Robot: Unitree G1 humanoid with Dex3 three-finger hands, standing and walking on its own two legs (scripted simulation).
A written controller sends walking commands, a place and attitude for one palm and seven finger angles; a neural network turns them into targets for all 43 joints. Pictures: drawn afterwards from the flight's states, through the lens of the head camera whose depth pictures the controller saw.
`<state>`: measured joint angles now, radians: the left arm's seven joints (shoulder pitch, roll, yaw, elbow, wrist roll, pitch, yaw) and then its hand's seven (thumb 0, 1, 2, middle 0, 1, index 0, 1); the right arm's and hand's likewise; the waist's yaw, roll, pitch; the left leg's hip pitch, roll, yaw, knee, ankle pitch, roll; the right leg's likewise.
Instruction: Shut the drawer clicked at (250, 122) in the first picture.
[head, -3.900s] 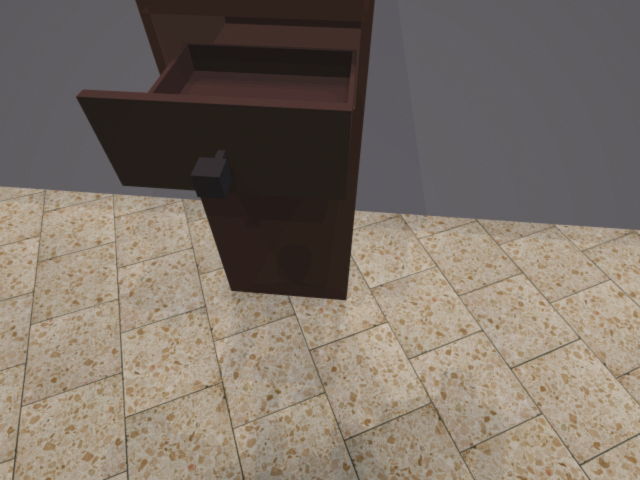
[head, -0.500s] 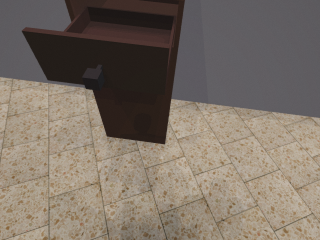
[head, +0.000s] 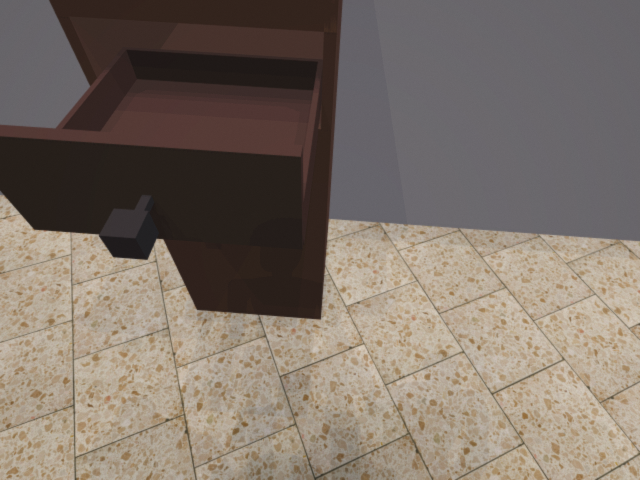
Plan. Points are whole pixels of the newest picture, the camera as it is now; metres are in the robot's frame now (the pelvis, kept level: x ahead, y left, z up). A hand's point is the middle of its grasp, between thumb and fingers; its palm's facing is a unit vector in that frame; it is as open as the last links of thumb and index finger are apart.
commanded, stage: come to a stop and stand still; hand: left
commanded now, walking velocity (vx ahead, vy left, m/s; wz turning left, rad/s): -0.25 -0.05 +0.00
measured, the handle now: (136, 221) +0.37 +0.25 +0.11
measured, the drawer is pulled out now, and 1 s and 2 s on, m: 0.29 0.29 0.29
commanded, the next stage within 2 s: look again from close up in 1.62 s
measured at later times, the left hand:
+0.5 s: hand out of the picture +0.11 +0.20 -0.18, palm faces +0.09 -0.97 -0.24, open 7.4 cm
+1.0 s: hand out of the picture +0.07 +0.17 -0.17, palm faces +0.08 -0.96 -0.27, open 7.4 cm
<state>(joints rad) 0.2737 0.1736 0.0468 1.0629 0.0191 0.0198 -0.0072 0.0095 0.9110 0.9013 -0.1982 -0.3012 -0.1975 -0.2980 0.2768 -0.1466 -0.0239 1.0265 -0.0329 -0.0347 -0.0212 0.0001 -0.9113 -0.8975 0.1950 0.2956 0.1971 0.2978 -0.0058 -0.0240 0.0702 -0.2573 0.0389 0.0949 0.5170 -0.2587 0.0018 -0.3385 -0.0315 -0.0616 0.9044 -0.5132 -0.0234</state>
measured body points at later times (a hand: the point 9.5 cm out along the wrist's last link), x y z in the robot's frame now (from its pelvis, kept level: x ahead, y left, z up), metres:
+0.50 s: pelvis +0.06 +0.00 +0.00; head +0.10 +0.02 +0.45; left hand +0.11 +0.26 -0.16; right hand +0.13 -0.25 -0.14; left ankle +0.07 +0.12 -0.73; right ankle +0.01 -0.12 -0.69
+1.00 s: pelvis +0.03 -0.04 -0.01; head +0.01 -0.05 +0.44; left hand +0.06 +0.22 -0.15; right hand +0.13 -0.30 -0.14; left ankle +0.06 +0.10 -0.73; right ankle +0.01 -0.14 -0.73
